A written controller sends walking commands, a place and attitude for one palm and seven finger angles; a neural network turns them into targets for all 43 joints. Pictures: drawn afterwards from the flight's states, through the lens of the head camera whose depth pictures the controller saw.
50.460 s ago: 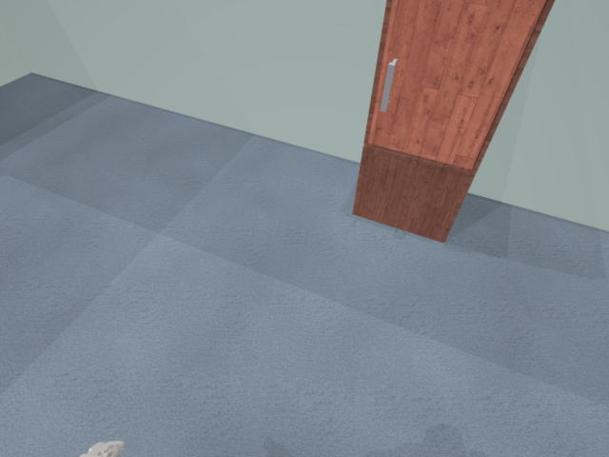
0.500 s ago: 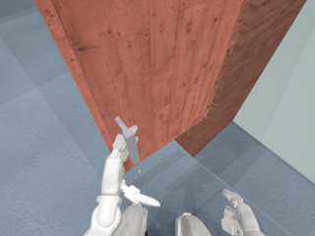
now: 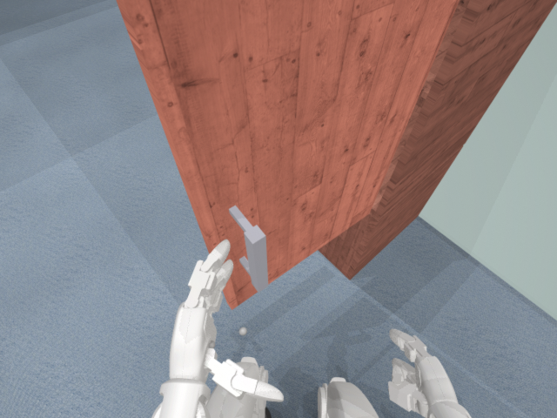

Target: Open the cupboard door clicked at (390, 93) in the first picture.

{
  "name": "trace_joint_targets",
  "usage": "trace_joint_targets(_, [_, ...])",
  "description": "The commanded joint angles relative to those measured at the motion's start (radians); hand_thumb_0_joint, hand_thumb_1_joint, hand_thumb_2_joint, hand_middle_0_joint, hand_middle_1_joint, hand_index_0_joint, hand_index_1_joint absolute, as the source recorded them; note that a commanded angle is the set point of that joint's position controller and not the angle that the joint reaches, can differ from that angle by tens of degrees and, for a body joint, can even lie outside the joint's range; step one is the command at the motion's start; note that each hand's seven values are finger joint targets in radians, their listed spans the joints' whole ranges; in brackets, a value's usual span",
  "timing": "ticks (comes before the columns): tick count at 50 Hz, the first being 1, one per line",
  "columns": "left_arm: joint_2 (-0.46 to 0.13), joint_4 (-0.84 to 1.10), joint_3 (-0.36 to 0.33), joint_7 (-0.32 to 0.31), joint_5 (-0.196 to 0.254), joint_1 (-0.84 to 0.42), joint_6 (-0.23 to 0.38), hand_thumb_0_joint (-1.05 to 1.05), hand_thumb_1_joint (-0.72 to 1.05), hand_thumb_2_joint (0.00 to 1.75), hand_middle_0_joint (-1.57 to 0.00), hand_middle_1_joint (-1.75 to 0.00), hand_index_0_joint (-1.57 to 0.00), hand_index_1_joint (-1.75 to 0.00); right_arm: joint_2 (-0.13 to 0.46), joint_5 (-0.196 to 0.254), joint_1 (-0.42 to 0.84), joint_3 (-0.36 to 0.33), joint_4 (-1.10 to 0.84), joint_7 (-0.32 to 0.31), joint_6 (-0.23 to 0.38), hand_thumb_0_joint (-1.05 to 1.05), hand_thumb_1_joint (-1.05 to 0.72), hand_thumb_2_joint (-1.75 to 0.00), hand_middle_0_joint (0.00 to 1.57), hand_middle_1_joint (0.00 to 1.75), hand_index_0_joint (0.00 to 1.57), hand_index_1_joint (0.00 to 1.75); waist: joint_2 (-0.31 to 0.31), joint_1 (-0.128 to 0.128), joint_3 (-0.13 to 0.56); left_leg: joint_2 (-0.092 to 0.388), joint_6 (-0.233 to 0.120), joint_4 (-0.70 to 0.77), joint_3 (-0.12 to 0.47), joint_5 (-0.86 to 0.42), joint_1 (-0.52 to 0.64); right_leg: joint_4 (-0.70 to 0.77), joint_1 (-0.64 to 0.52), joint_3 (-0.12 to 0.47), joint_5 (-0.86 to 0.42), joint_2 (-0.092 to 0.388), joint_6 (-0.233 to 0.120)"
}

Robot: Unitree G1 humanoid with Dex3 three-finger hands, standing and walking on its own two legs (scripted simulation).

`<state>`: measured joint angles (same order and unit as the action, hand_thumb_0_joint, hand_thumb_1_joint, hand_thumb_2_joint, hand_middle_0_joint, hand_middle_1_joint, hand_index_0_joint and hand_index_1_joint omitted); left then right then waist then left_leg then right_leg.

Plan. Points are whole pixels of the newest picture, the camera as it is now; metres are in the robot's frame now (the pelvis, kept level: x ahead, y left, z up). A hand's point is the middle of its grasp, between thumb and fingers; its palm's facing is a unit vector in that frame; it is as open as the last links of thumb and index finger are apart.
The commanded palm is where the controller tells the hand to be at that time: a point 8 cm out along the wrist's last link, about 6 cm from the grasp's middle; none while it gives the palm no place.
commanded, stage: slide the hand sideways off the handle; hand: left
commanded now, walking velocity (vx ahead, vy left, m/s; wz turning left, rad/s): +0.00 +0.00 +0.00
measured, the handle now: (249, 252) +0.34 +0.07 +0.04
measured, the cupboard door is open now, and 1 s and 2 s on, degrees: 85 85 85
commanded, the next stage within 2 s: draw the hand back to the body in 0.56 s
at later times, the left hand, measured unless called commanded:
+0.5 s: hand (210, 356) +0.20 +0.10 +0.02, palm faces +0.02 -1.00 -0.01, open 16.3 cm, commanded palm +0.16 +0.17 +0.03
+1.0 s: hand (151, 351) +0.19 +0.15 +0.10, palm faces +0.06 -1.00 -0.05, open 16.3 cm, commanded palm +0.16 +0.20 +0.11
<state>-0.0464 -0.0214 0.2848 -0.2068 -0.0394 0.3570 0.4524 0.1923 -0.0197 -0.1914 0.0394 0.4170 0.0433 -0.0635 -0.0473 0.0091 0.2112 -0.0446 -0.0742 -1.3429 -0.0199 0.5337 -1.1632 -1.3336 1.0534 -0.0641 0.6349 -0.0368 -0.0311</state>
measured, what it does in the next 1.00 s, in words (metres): stands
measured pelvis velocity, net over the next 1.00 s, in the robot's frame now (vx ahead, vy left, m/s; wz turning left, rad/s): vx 0.01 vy -0.02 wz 0.01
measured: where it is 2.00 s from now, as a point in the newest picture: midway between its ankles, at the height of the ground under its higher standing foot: outside the picture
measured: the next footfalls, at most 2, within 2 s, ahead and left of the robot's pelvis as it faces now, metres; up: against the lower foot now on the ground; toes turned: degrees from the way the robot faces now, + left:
none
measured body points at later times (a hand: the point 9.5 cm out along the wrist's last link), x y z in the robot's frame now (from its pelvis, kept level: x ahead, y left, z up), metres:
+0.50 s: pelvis +0.01 -0.03 -0.01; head +0.10 -0.03 +0.43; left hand +0.20 +0.16 +0.03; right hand +0.22 -0.25 -0.10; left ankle +0.05 +0.07 -0.61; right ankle +0.01 -0.11 -0.61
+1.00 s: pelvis +0.01 -0.02 +0.03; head +0.05 -0.03 +0.48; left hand +0.18 +0.20 +0.11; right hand +0.19 -0.24 -0.05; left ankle +0.05 +0.07 -0.61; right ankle +0.00 -0.11 -0.61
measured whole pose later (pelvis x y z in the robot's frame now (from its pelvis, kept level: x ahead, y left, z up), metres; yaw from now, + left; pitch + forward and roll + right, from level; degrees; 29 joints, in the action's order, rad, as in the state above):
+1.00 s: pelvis +0.01 -0.02 +0.03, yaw +0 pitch +16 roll -3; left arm -0.21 0.24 -0.06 0.13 0.25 0.62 0.35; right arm 0.21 0.04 -0.26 0.03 0.41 -0.07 0.00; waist -0.07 0.01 0.22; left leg -0.02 -0.04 -1.22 0.03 0.50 -0.99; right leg -1.18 0.87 -0.10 0.59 -0.07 -0.06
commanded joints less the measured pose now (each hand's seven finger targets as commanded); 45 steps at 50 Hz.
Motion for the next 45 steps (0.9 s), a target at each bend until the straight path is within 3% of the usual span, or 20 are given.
trace_joint_targets(1, [0.027,0.198,0.010,0.041,0.000,-0.045,0.097,0.00,-0.50,0.30,-0.15,-0.30,-0.15,-0.30,0.123,0.000,0.041,-0.058,-0.142,-0.027,0.065,0.00,-0.90,-0.90,0.20,0.30,0.20,0.30,0.114,-0.044,0.178,0.044,0.064,0.217,0.159,-0.063,0.288,0.193,-0.010,0.015,-0.144,0.001,-0.019])
trace_joint_targets(2, [0.009,0.194,-0.003,0.051,0.002,-0.040,0.105,0.00,-0.50,0.30,-0.15,-0.30,-0.15,-0.30,0.124,-0.002,0.044,-0.056,-0.143,-0.028,0.071,0.00,-0.90,-0.90,0.20,0.30,0.20,0.30,0.084,-0.036,0.179,0.039,0.064,0.209,0.153,-0.072,0.275,0.188,-0.013,0.019,-0.148,0.003,-0.023])
trace_joint_targets(5, [-0.023,0.174,-0.055,0.088,0.024,0.012,0.121,0.00,-0.50,0.30,-0.15,-0.30,-0.15,-0.30,0.120,-0.002,0.045,-0.057,-0.137,-0.032,0.081,0.00,-0.90,-0.90,0.20,0.30,0.20,0.30,0.081,-0.022,0.189,0.035,0.062,0.191,0.133,-0.081,0.258,0.189,-0.021,0.024,-0.151,0.002,-0.022])
trace_joint_targets(9, [-0.098,0.238,-0.152,0.128,0.068,0.074,0.135,0.00,-0.50,0.30,-0.15,-0.30,-0.15,-0.30,0.114,0.000,0.046,-0.060,-0.142,-0.039,0.087,0.00,-0.90,-0.90,0.20,0.30,0.20,0.30,0.020,0.018,0.256,0.025,0.059,0.166,0.099,-0.152,0.264,0.189,-0.085,0.050,-0.216,-0.002,-0.027])
trace_joint_targets(13, [-0.096,0.338,-0.154,0.166,0.114,0.116,0.155,0.00,-0.50,0.30,-0.15,-0.30,-0.15,-0.30,0.113,0.004,0.047,-0.065,-0.143,-0.041,0.102,0.00,-0.90,-0.90,0.20,0.30,0.20,0.30,-0.018,0.010,0.300,0.027,0.055,0.146,0.096,-0.236,0.299,0.178,-0.108,0.051,-0.310,-0.004,-0.022])
trace_joint_targets(20, [-0.121,0.235,-0.215,0.267,0.166,0.209,0.136,0.00,-0.50,0.30,-0.15,-0.30,-0.15,-0.30,0.118,0.011,0.044,-0.080,-0.114,-0.059,0.117,0.00,-0.90,-0.90,0.20,0.30,0.20,0.30,0.112,-0.026,0.204,0.030,0.049,0.087,0.085,-0.180,0.150,0.200,-0.138,0.093,-0.362,0.008,0.009])
trace_joint_targets(23, [-0.157,0.281,-0.254,0.307,0.185,0.217,0.148,0.00,-0.50,0.30,-0.15,-0.30,-0.15,-0.30,0.117,0.014,0.053,-0.084,-0.118,-0.069,0.126,0.00,-0.90,-0.90,0.20,0.30,0.20,0.30,0.075,-0.011,0.240,0.029,0.047,0.068,0.078,-0.198,0.143,0.191,-0.156,0.115,-0.384,0.014,0.011])
trace_joint_targets(24, [-0.186,0.299,-0.292,0.314,0.197,0.230,0.157,0.00,-0.50,0.30,-0.15,-0.30,-0.15,-0.30,0.115,0.015,0.055,-0.088,-0.114,-0.072,0.128,0.00,-0.90,-0.90,0.20,0.30,0.20,0.30,0.060,0.004,0.256,0.030,0.051,0.069,0.076,-0.209,0.148,0.184,-0.167,0.118,-0.394,0.014,0.008])
trace_joint_targets(26, [-0.197,0.311,-0.329,0.325,0.220,0.256,0.167,0.00,-0.50,0.30,-0.15,-0.30,-0.15,-0.30,0.108,0.017,0.061,-0.091,-0.112,-0.076,0.132,0.00,-0.90,-0.90,0.20,0.30,0.20,0.30,0.063,0.011,0.265,0.030,0.052,0.063,0.073,-0.211,0.142,0.186,-0.183,0.129,-0.405,0.015,0.013])
trace_joint_targets(27, [-0.195,0.334,-0.323,0.329,0.227,0.233,0.172,0.00,-0.50,0.30,-0.15,-0.30,-0.15,-0.30,0.110,0.015,0.060,-0.089,-0.111,-0.078,0.136,0.00,-0.90,-0.90,0.20,0.30,0.20,0.30,0.038,0.006,0.271,0.029,0.050,0.056,0.077,-0.219,0.139,0.181,-0.179,0.127,-0.407,0.013,0.011])
trace_joint_targets(31, [-0.163,0.327,-0.293,0.342,0.242,0.199,0.187,0.00,-0.50,0.30,-0.15,-0.30,-0.15,-0.30,0.116,0.014,0.064,-0.087,-0.102,-0.078,0.153,0.00,-0.90,-0.90,0.20,0.30,0.20,0.30,0.034,-0.015,0.236,0.032,0.048,0.042,0.082,-0.169,0.129,0.186,-0.109,0.123,-0.314,0.011,0.011])
trace_joint_targets(33, [-0.164,0.305,-0.284,0.350,0.237,0.204,0.175,0.00,-0.50,0.30,-0.15,-0.30,-0.15,-0.30,0.122,0.015,0.065,-0.089,-0.101,-0.080,0.156,0.00,-0.90,-0.90,0.20,0.30,0.20,0.30,0.042,-0.020,0.216,0.036,0.047,0.041,0.084,-0.150,0.119,0.187,-0.082,0.115,-0.266,0.008,0.008])
trace_joint_targets(34, [-0.179,0.361,-0.284,0.355,0.240,0.196,0.166,0.00,-0.50,0.30,-0.15,-0.30,-0.15,-0.30,0.127,0.016,0.061,-0.089,-0.115,-0.081,0.156,0.00,-0.90,-0.90,0.20,0.30,0.20,0.30,0.028,-0.016,0.249,0.037,0.043,0.052,0.084,-0.148,0.141,0.197,-0.095,0.121,-0.254,0.008,0.009])
trace_joint_targets(37, [-0.276,0.479,-0.363,0.349,0.247,0.232,0.110,0.00,-0.50,0.30,-0.15,-0.30,-0.15,-0.30,0.128,0.029,0.040,-0.091,-0.140,-0.093,0.141,0.00,-0.90,-0.90,0.20,0.30,0.20,0.30,-0.001,0.022,0.326,0.034,0.041,0.114,0.080,-0.191,0.221,0.236,-0.200,0.127,-0.285,0.004,0.006])
trace_joint_targets(38, [-0.286,0.501,-0.379,0.345,0.245,0.259,0.086,0.00,-0.50,0.30,-0.15,-0.30,-0.15,-0.30,0.121,0.034,0.040,-0.090,-0.150,-0.095,0.132,0.00,-0.90,-0.90,0.20,0.30,0.20,0.30,-0.007,0.034,0.323,0.035,0.042,0.139,0.075,-0.203,0.250,0.251,-0.222,0.122,-0.293,0.004,0.005])
trace_joint_targets(42, [-0.260,0.492,-0.405,0.321,0.268,0.291,-0.017,0.00,-0.50,0.30,-0.15,-0.30,-0.15,-0.30,0.116,0.052,0.033,-0.085,-0.169,-0.108,0.107,0.00,-0.90,-0.90,0.20,0.30,0.20,0.30,0.034,0.020,0.229,0.033,0.041,0.220,0.079,-0.170,0.293,0.331,-0.258,0.090,-0.241,-0.009,0.011])
trace_joint_targets(45, [-0.231,0.435,-0.390,0.322,0.281,0.291,-0.059,0.00,-0.50,0.30,-0.15,-0.30,-0.15,-0.30,0.124,0.059,0.031,-0.073,-0.173,-0.119,0.106,0.00,-0.90,-0.90,0.20,0.30,0.20,0.30,0.090,-0.013,0.107,0.034,0.041,0.249,0.080,-0.100,0.281,0.408,-0.243,0.096,-0.147,0.000,0.026])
